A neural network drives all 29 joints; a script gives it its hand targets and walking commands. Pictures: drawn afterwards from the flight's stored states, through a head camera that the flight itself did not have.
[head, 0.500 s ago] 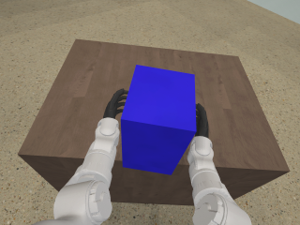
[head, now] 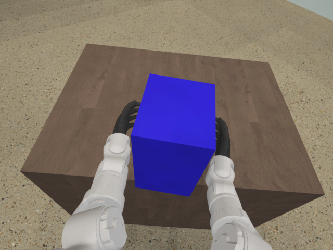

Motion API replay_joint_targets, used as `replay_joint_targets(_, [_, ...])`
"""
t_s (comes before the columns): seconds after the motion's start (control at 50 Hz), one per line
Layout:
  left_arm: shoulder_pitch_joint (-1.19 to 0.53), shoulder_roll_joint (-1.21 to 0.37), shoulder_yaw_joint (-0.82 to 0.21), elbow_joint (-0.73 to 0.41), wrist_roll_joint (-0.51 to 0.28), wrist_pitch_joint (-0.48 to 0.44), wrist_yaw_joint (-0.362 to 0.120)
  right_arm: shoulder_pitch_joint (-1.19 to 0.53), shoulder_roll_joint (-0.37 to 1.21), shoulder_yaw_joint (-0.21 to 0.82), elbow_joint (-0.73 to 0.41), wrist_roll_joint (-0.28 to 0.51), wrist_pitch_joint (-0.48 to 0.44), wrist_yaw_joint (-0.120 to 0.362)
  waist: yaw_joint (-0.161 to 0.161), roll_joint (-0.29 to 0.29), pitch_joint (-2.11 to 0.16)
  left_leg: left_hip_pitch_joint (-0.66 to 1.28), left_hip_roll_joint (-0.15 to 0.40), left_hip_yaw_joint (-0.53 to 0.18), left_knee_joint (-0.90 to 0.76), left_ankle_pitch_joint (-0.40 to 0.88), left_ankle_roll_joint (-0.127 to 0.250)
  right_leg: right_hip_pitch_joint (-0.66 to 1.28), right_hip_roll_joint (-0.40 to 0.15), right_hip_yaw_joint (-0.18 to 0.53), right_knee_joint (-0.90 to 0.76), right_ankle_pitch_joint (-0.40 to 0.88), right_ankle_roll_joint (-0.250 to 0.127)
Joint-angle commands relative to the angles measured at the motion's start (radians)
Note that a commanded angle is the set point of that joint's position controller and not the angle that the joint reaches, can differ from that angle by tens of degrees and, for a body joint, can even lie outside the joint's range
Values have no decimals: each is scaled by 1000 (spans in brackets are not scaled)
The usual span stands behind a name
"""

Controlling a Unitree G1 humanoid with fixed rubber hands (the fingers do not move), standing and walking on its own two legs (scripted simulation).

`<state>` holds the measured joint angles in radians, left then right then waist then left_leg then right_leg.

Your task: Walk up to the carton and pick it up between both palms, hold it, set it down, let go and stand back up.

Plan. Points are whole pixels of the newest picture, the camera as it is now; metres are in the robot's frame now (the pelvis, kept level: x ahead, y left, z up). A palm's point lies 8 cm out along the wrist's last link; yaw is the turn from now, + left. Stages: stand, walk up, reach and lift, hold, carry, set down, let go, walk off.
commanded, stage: reach and lift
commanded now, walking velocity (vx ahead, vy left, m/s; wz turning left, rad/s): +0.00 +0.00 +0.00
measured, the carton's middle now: (171, 140) +0.39 -0.03 +0.00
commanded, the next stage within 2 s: none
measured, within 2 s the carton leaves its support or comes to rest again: leaves its support in 0.84 s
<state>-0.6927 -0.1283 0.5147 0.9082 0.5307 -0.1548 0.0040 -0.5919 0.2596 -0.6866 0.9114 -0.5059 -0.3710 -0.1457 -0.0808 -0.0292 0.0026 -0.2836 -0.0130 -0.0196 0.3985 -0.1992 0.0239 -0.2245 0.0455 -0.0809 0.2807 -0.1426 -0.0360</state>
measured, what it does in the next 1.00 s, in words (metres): stands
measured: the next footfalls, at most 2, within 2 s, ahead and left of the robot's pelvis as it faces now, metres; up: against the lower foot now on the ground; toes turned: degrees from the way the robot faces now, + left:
none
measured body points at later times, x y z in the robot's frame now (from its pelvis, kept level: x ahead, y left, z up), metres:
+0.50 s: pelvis +0.00 +0.00 +0.00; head +0.05 +0.03 +0.45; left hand +0.41 +0.10 +0.04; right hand +0.36 -0.16 +0.03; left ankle +0.00 +0.10 -0.75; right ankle +0.00 -0.09 -0.75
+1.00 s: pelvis -0.01 +0.00 +0.00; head +0.06 +0.03 +0.44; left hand +0.43 +0.07 +0.06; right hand +0.36 -0.18 +0.04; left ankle +0.00 +0.10 -0.75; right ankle +0.00 -0.09 -0.75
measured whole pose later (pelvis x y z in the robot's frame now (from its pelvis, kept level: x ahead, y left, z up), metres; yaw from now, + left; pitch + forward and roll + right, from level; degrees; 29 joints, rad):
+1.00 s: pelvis -0.01 +0.00 +0.00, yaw -3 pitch +9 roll -2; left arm -0.78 -0.10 0.43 0.99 0.48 -0.23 0.08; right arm -0.66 0.16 -0.65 1.06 -0.44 -0.54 -0.19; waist -0.05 -0.04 -0.03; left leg -0.37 0.01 0.02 0.39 -0.18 0.02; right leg -0.31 0.07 -0.04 0.25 -0.10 -0.04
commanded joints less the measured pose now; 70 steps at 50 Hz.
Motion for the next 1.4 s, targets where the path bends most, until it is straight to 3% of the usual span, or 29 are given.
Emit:
replay_joint_targets(0.0, [-458, -536, -253, 46, 38, -7, -95, -499, 421, 287, 22, -74, -57, 115, -40, 80, -476, 120, 36, 53, -54, 232, -71, 250, -31, -31, 35, 430, 62])
replay_joint_targets(0.54, [-480, -597, -329, -19, 35, -7, -64, -536, 424, 312, 41, -48, -107, 112, -18, 109, -520, 183, 53, 59, -36, 307, -85, 180, -10, -49, 4, 385, 39])
replay_joint_targets(0.72, [-588, -607, -383, -9, -11, -93, -34, -653, 420, 351, 74, -40, -188, 101, -5, 108, -615, 202, 58, 62, -7, 360, -88, 158, -1, -46, 9, 417, 31])
replay_joint_targets(0.86, [-667, -574, -375, 31, -23, -146, -19, -739, 405, 355, 116, -44, -229, 89, 17, 84, -653, 156, 53, 77, -21, 283, -66, 180, -3, -30, 14, 398, 26])
replay_joint_targets(1.12, [-625, -548, -371, 57, -13, -163, -11, -736, 394, 428, 146, -17, -282, 70, 57, 59, -752, 96, 38, 91, -31, 369, -48, 346, -20, 1, 45, 647, 38])
replay_joint_targets(1.26, [-620, -580, -446, 23, -62, -153, -19, -727, 409, 534, 110, 57, -282, 51, 39, 63, -776, 68, 34, 69, -11, 410, -55, 397, -38, 11, 70, 782, 45])
replay_joint_targets(1.38, [-671, -604, -523, -22, -120, -136, -28, -748, 424, 607, 63, 114, -250, 38, 2, 69, -788, 79, 31, 46, 4, 393, -59, 377, -46, 8, 70, 769, 49])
